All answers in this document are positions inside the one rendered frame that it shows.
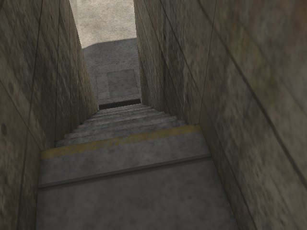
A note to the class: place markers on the stairs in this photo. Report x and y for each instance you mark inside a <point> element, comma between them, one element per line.
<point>119,121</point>

